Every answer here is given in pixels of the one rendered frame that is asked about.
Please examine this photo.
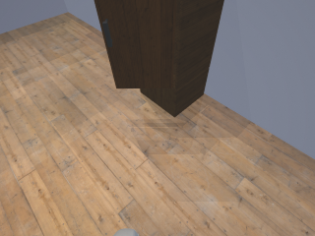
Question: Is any handle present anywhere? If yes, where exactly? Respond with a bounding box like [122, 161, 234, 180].
[102, 19, 113, 47]

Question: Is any cupboard door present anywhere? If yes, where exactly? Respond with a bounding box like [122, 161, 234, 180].
[94, 0, 177, 89]

